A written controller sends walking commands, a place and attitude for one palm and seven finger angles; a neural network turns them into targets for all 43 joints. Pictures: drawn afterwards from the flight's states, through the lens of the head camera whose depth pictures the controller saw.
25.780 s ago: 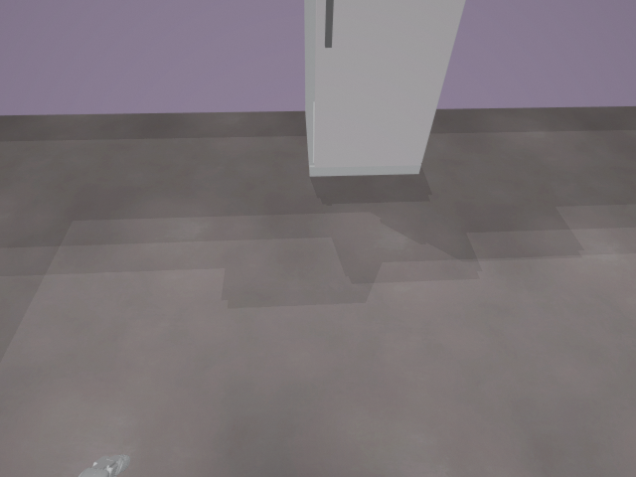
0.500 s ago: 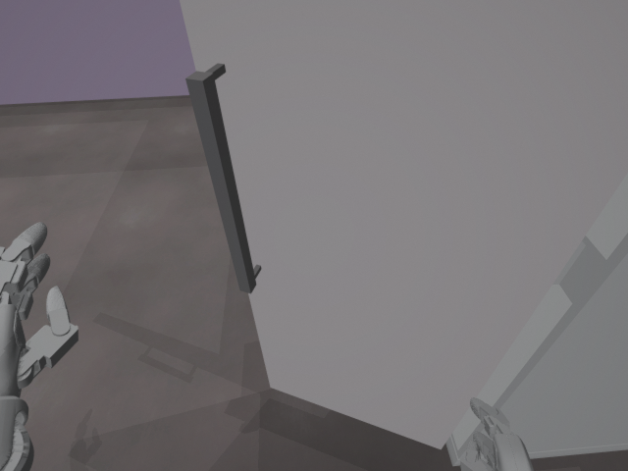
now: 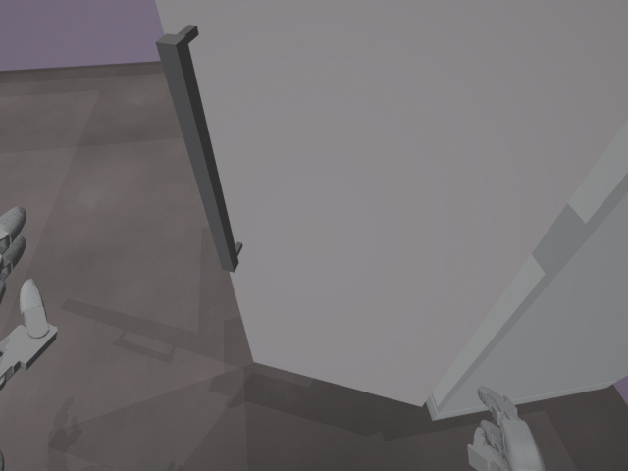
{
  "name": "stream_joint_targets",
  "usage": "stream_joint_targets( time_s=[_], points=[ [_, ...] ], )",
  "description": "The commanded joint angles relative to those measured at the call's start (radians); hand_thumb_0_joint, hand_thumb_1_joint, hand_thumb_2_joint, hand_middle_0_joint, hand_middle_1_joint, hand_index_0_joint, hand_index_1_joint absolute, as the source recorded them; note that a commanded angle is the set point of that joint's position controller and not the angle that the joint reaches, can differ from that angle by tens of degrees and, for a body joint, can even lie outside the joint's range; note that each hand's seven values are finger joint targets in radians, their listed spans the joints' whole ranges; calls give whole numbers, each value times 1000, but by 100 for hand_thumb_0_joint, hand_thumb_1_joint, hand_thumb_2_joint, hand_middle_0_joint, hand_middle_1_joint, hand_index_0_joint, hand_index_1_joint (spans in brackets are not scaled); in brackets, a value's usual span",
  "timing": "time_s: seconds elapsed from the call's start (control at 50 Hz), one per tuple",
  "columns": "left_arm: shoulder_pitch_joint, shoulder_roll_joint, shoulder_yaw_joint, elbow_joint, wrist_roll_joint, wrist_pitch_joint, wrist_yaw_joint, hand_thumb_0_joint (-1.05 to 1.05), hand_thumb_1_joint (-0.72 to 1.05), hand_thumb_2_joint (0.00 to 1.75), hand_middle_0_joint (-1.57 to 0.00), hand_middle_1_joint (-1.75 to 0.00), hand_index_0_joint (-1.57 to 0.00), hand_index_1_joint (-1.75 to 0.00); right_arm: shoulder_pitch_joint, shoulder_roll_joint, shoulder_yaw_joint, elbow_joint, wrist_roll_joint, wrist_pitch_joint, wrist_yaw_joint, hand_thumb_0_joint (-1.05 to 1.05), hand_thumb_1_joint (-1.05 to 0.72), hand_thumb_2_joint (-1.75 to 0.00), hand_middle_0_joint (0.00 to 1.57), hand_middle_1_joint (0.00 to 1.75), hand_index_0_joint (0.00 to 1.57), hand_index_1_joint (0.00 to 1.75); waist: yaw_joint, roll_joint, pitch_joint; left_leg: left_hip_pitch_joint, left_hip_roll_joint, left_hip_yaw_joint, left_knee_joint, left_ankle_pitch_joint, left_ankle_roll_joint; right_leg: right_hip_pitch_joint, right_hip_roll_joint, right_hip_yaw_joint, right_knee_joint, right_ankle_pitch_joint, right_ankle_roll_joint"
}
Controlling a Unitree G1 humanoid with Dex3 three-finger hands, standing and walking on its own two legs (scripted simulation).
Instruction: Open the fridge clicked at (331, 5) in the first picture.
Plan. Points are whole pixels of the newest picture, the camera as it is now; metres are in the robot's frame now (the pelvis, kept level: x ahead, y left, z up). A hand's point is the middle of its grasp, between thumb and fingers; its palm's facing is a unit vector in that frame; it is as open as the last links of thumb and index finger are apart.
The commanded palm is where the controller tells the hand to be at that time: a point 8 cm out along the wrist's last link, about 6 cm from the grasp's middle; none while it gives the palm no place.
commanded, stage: step back with the hand held close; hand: left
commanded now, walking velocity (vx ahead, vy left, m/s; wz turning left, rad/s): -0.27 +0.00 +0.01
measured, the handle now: (214, 175) +0.49 +0.19 +0.11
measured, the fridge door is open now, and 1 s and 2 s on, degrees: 66 66 66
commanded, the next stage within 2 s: stop stepping back and stand still in 1.42 s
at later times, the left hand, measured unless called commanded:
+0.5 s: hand out of the picture +0.13 +0.28 +0.16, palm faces +0.50 -0.75 -0.44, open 7.4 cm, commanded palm +0.06 +0.31 +0.18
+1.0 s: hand out of the picture +0.06 +0.27 +0.17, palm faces +0.53 -0.74 -0.41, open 7.4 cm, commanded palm +0.00 +0.29 +0.18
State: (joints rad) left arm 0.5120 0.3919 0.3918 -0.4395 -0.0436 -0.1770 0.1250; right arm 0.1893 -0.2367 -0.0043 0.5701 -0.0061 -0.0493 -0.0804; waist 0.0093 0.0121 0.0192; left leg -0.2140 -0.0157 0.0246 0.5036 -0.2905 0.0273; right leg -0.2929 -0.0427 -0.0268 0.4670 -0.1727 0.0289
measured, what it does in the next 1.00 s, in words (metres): walks backwards: right foot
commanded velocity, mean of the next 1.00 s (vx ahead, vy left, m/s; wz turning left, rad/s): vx -0.34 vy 0.00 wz -0.03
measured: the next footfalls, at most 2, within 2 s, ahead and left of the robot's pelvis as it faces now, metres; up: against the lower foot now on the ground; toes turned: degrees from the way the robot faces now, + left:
right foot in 0.90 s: -0.10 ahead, -0.13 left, +0.00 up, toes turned +7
right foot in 1.48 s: -0.32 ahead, -0.06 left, +0.00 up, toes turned -4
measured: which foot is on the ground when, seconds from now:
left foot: down 0.00-1.00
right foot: down 0.00-0.76, up 0.78-0.88, down 0.90-1.00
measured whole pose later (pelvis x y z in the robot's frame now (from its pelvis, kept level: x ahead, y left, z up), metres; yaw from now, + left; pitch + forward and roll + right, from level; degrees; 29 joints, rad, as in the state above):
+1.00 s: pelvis -0.13 -0.01 -0.01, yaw +2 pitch +2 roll -4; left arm 0.45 0.38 0.47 -0.50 -0.02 -0.32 0.15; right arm 0.17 -0.18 -0.01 0.65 -0.02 -0.17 -0.06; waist 0.05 0.01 0.04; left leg -0.51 0.06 -0.01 0.60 -0.12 0.01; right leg -0.27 0.10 0.05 0.55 -0.32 -0.01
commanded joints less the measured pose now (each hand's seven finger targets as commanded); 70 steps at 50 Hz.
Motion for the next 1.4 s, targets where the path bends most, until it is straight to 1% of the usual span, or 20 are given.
stream_joint_targets(
  time_s=[0.0, 0.18, 0.36, 0.46, 0.52, 0.6, 0.64, 0.7, 0.76, 0.8, 0.88, 0.94, 0.98, 1.06, 1.1, 1.14, 1.16, 1.2, 1.24, 1.38],
  points=[
    [-11, 209, 179, -245, -2, -72, 29, 0, 90, 90, -20, -30, -20, -30, -85, -114, -48, -182, 5, -39, -12, 0, -90, -90, 20, 30, 20, 30, 15, 63, -211, -152, 104, -81, -98, 364, 7, 281, -27, 41, 100, 401, -23],
    [-62, 174, 159, -223, 17, -87, 35, 0, 90, 90, -20, -30, -20, -30, -59, -124, -47, -185, 9, -55, -13, 0, -90, -90, 20, 30, 20, 30, 1, 61, -89, -481, 134, -117, -153, -157, 65, 319, -16, 84, 188, 193, -15],
    [-104, 194, 179, -285, 33, -138, 47, 0, 90, 90, -20, -30, -20, -30, -37, -127, -42, -174, 3, -94, -5, 0, -90, -90, 20, 30, 20, 30, -8, 56, -69, -492, 99, -147, -102, -384, 67, 178, -38, 142, 76, -161, -38],
    [-76, 189, 208, -272, 47, -167, 44, 0, 90, 90, -20, -30, -20, -30, -35, -126, -51, -171, 4, -132, -7, 0, -90, -90, 20, 30, 20, 30, 2, 179, -94, -636, 193, -225, -200, -364, 105, 360, 59, 68, 317, 96, -4],
    [-83, 183, 197, -244, 39, -169, 33, 0, 90, 90, -20, -30, -20, -30, -23, -121, -53, -157, 0, -137, -1, 0, -90, -90, 20, 30, 20, 30, -7, 36, -85, -565, 131, -162, -88, -249, 69, 292, 11, 145, 228, 201, -28],
    [-105, 205, 194, -251, 35, -169, 34, 0, 90, 90, -20, -30, -20, -30, -17, -118, -61, -138, -4, -128, 15, 0, -90, -90, 20, 30, 20, 30, -10, -70, -80, -433, 49, -105, 89, -281, 30, 82, -119, 329, -7, -51, -96],
    [-66, 208, 187, -266, 23, -164, 42, 0, 90, 90, -20, -30, -20, -30, -24, -98, -51, -129, -3, -116, 24, 0, -90, -90, 20, 30, 20, 30, -10, -114, -117, -309, 42, -99, 108, -176, 13, -4, -145, 302, -43, -84, -109],
    [-32, 235, 230, -299, 24, -170, 52, 0, 90, 90, -20, -30, -20, -30, -42, -116, -58, -143, 0, -105, 15, 0, -90, -90, 20, 30, 20, 30, -12, 11, -128, -370, 89, -149, -38, -248, 44, 47, -56, 200, 40, -128, -62],
    [-46, 209, 253, -320, 44, -188, 46, 0, 90, 90, -20, -30, -20, -30, -57, -130, -65, -162, 3, -128, 0, 0, -90, -90, 20, 30, 20, 30, 0, 254, -141, -690, 288, -326, -303, -482, 136, 336, 109, 57, 452, -8, 7],
    [-53, 226, 270, -295, 48, -191, 36, 0, 90, 90, -20, -30, -20, -30, -58, -123, -80, -151, -1, -149, -2, 0, -90, -90, 20, 30, 20, 30, 1, 213, -129, -659, 335, -341, -291, -416, 154, 312, 135, 67, 496, -112, 10],
    [-52, 143, 163, -241, 16, -200, 17, 0, 90, 90, -20, -30, -20, -30, -30, -103, -69, -85, -8, -180, 18, 0, -90, -90, 20, 30, 20, 30, -5, 149, -81, -298, 250, -247, -131, -32, 86, 93, 96, 70, 92, -100, -26],
    [-154, 196, 136, -282, 19, -206, 31, 0, 90, 90, -20, -30, -20, -30, -59, -81, -59, -54, -7, -182, 10, 0, -90, -90, 20, 30, 20, 30, -11, 29, -240, 11, 150, -65, 56, 408, -4, 10, -45, 223, -29, 440, -26],
    [-151, 215, 129, -290, 16, -173, 38, 0, 90, 90, -20, -30, -20, -30, -68, -71, -70, -79, 9, -157, 6, 0, -90, -90, 20, 30, 20, 30, -15, -119, -287, 42, 60, 11, 135, 256, -33, -15, -123, 272, -71, 509, -18],
    [-22, 270, 196, -276, 12, -143, 40, 0, 90, 90, -20, -30, -20, -30, -105, -45, -44, -110, -6, -96, -1, 0, -90, -90, 20, 30, 20, 30, -8, -119, -165, -114, 35, -31, 187, 17, -45, -35, -185, 308, -115, 398, -121],
    [-11, 276, 214, -284, 10, -145, 37, 0, 90, 90, -20, -30, -20, -30, -107, -60, -42, -116, -8, -75, -9, 0, -90, -90, 20, 30, 20, 30, -17, -38, -152, -117, 61, -65, 25, 219, -37, 6, -122, 235, -44, 435, -104],
    [42, 265, 224, -277, 1, -151, 23, 0, 90, 90, -20, -30, -20, -30, -88, -90, -53, -140, 4, -70, -11, 0, -90, -90, 20, 30, 20, 30, -1, 126, -237, -84, 178, -153, -177, 428, 5, 102, 77, 84, 117, 210, -14],
    [34, 260, 224, -305, -4, -153, 13, 0, 90, 90, -20, -30, -20, -30, -98, -106, -58, -160, -6, -82, -10, 0, -90, -90, 20, 30, 20, 30, 3, 275, -252, -173, 284, -259, -292, 345, 51, 166, 141, 46, 282, -79, 0],
    [12, 227, 203, -314, -7, -150, 8, 0, 90, 90, -20, -30, -20, -30, -97, -94, -65, -146, -24, -119, -6, 0, -90, -90, 20, 30, 20, 30, 9, 261, -207, -277, 377, -353, -375, 27, 119, 132, 152, 99, 537, -297, -14],
    [38, 189, 165, -291, -16, -132, 19, 0, 90, 90, -20, -30, -20, -30, -71, -91, -65, -110, -6, -140, 6, 0, -90, -90, 20, 30, 20, 30, 12, 139, -193, -119, 323, -260, -352, 4, 110, -9, 129, 68, 496, -321, -18],
    [-64, 203, 119, -329, -29, -102, 41, 0, 90, 90, -20, -30, -20, -30, -62, -82, -52, -61, -23, -151, 12, 0, -90, -90, 20, 30, 20, 30, 7, 247, -229, -20, 250, -150, -436, -119, -34, 133, 121, -39, -15, -338, -65]
  ],
)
